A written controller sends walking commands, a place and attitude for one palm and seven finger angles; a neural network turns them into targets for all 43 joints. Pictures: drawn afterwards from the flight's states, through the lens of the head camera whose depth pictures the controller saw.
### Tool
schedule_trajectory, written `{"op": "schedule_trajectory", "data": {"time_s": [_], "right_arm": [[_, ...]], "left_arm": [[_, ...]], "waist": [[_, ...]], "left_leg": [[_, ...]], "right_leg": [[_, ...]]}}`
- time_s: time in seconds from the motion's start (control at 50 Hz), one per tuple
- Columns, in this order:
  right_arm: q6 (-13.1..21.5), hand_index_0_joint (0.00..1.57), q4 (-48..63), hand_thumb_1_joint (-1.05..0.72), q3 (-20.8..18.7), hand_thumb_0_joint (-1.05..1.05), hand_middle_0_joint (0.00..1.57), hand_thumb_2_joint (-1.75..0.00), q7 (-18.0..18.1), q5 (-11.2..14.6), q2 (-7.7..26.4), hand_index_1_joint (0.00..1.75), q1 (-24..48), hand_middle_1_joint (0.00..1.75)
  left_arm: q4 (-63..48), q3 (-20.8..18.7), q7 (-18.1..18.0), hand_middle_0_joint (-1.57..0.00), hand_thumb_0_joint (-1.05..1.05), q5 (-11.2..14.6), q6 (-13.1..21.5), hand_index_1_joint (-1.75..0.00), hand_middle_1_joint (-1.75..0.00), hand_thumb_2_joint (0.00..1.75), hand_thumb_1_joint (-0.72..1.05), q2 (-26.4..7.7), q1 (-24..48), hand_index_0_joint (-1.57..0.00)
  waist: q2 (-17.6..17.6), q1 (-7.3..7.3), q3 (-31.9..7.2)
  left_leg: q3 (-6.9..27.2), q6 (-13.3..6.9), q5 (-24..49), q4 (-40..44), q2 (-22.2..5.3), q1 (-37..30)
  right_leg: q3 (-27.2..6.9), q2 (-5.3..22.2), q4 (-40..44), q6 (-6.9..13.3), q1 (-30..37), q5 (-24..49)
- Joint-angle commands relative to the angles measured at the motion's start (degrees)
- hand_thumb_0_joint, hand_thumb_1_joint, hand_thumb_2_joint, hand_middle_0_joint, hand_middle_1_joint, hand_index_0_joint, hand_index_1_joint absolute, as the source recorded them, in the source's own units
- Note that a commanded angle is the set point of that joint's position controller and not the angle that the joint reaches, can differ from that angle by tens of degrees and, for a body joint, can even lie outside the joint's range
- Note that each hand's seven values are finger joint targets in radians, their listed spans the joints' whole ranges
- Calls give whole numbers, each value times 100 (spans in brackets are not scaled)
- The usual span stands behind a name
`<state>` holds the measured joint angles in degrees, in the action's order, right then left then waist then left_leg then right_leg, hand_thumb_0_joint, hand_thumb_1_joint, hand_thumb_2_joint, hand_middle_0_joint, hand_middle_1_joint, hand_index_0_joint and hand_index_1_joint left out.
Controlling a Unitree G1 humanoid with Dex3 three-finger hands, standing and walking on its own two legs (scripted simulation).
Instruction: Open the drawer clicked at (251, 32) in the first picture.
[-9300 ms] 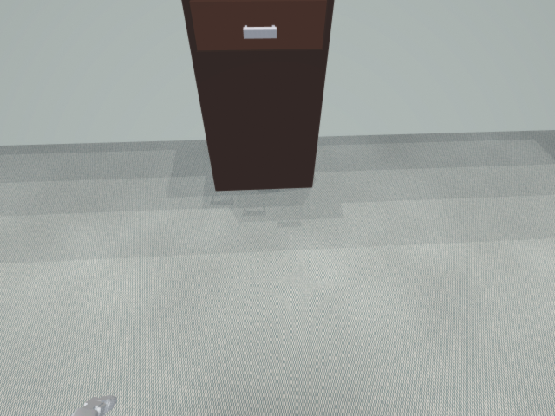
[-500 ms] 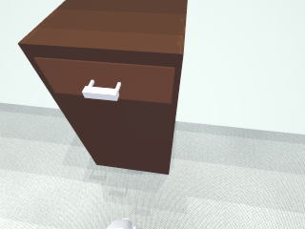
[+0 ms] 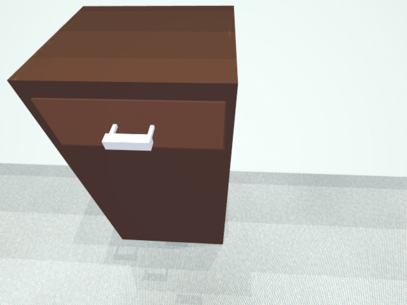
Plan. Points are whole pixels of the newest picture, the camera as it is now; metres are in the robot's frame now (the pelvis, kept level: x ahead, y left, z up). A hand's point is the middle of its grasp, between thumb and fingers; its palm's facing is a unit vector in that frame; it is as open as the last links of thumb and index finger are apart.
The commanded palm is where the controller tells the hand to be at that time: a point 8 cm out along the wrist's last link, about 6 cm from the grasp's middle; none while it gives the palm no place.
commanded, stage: come to a stop and stand still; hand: left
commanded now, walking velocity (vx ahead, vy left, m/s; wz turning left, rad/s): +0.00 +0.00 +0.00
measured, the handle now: (130, 135) +0.49 +0.21 +0.04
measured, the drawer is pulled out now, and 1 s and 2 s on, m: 0.00 0.00 0.00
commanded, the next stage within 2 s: look again from close up in 1.12 s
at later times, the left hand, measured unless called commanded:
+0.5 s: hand out of the picture +0.01 +0.23 -0.16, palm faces -0.02 -0.97 -0.23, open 7.4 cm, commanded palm none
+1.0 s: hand out of the picture +0.04 +0.21 -0.17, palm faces +0.00 -0.98 -0.20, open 7.4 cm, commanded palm none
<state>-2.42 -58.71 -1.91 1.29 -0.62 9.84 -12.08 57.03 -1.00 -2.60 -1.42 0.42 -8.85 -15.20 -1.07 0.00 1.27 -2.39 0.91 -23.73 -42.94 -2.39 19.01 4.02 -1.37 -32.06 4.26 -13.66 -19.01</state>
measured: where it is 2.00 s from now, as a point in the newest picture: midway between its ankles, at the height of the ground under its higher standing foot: outside the picture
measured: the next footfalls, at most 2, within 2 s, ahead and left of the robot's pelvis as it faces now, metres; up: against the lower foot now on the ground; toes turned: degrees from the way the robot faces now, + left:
left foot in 0.14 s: +0.00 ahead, +0.12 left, +0.00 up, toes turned +2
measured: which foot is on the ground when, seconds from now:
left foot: up 0.00-0.12, down 0.14-1.00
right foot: down 0.00-1.00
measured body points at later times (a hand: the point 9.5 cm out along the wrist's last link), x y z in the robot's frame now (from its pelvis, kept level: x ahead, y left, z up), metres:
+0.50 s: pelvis -0.01 +0.04 +0.01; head +0.00 +0.04 +0.46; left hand +0.01 +0.28 -0.14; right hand -0.01 -0.18 -0.15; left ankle -0.03 +0.12 -0.73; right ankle -0.02 -0.07 -0.73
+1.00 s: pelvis +0.02 +0.04 +0.00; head +0.04 +0.04 +0.45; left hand +0.04 +0.26 -0.15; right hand +0.03 -0.18 -0.16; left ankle -0.03 +0.12 -0.73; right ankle -0.02 -0.07 -0.73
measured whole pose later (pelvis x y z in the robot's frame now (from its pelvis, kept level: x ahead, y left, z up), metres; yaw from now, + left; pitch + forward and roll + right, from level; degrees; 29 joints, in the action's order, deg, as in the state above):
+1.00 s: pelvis +0.02 +0.04 +0.00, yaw -1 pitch -1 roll +0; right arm 1.2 -64.2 1.6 2.6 -0.5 9.0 -15.3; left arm 62.2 0.9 -2.5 -0.3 -0.1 -9.2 -15.4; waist 0.2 -0.2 1.7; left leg -3.6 -3.3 -19.1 -25.7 2.7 6.1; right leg 2.3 0.3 -28.2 0.9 -8.5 -19.0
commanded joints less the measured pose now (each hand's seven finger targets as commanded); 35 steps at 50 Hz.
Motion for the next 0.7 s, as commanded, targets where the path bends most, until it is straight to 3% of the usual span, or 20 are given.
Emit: {"op": "schedule_trajectory", "data": {"time_s": [0.0,0.04,0.08,0.1,0.12,0.14,0.16,0.18,0.22,0.28,0.36,0.5,0.68], "right_arm": [[227,20,761,-90,-3,0,20,-90,-94,48,220,30,210,30],[254,20,720,-90,34,0,20,-90,-61,44,227,30,-52,30],[266,20,503,-90,46,0,20,-90,-48,35,252,30,-523,30],[289,20,437,-90,48,0,20,-90,-41,22,397,30,-625,30],[322,20,435,-90,44,0,20,-90,-34,-2,572,30,-570,30],[330,20,469,-90,67,0,20,-90,-21,-36,659,30,-488,30],[312,20,482,-90,101,0,20,-90,0,-52,683,30,-387,30],[336,20,406,-90,120,0,20,-90,-8,-58,642,30,-382,30],[323,20,431,-90,159,0,20,-90,2,-52,691,30,-296,30],[339,20,387,-90,157,0,20,-90,2,-55,708,30,-365,30],[377,20,291,-90,196,0,20,-90,0,-45,774,30,-478,30],[437,20,-5,-90,270,0,20,-90,36,-15,711,30,-659,30],[450,20,-303,-90,293,0,20,-90,86,1,609,30,-786,30]], "left_arm": [[-372,-168,-133,-20,0,-2,277,-30,-30,90,90,-1133,-566,-20],[-473,-132,-125,-20,0,-27,238,-30,-30,90,90,-1083,-374,-20],[-487,-69,-114,-20,0,34,180,-30,-30,90,90,-1015,-114,-20],[-446,-21,-97,-20,0,74,151,-30,-30,90,90,-904,-120,-20],[-431,21,-71,-20,0,109,116,-30,-30,90,90,-772,-146,-20],[-435,13,-58,-20,0,108,88,-30,-30,90,90,-708,-172,-20],[-405,29,-41,-20,0,99,88,-30,-30,90,90,-683,-189,-20],[-351,28,-34,-20,0,83,47,-30,-30,90,90,-727,-148,-20],[-287,51,19,-20,0,73,-7,-30,-30,90,90,-744,-127,-20],[-224,74,58,-20,0,52,3,-30,-30,90,90,-713,-157,-20],[-168,90,71,-20,0,74,38,-30,-30,90,90,-727,-174,-20],[30,106,49,-20,0,98,54,-30,-30,90,90,-718,-250,-20],[269,117,12,-20,0,103,52,-30,-30,90,90,-660,-394,-20]], "waist": [[41,67,-702],[194,-48,-672],[440,-221,-583],[313,-223,-419],[-138,-145,-213],[-332,-47,-31],[-231,-11,158],[-869,-2,274],[-779,36,611],[-121,40,656],[137,16,259],[113,12,72],[57,4,109]], "left_leg": [[65,-145,-117,-317,57,443],[26,-136,-74,388,129,37],[-25,-144,773,1499,176,-744],[184,-197,1059,1814,13,-975],[560,-336,1684,1879,-352,-982],[775,-460,1871,1972,-607,-713],[761,-505,1743,1974,-602,-583],[923,-523,1626,2239,-572,-372],[1064,-553,693,2634,-553,-30],[1070,-550,108,2811,-480,30],[932,-532,427,2682,-402,-306],[747,-516,1678,2417,-369,-706],[612,-489,2449,2223,-355,-930]], "right_leg": [[-1538,1608,572,546,1295,5508],[-1237,1436,566,606,1088,4827],[-937,1104,515,338,646,3416],[-915,948,473,146,341,2501],[-847,734,550,-36,43,1640],[-756,575,685,-117,30,1039],[-773,526,798,-121,27,889],[-686,506,717,-136,147,561],[-583,370,713,-162,170,200],[-607,433,816,-148,216,247],[-696,547,852,-141,344,375],[-691,626,742,-154,465,947],[-685,679,638,-142,521,1473]]}}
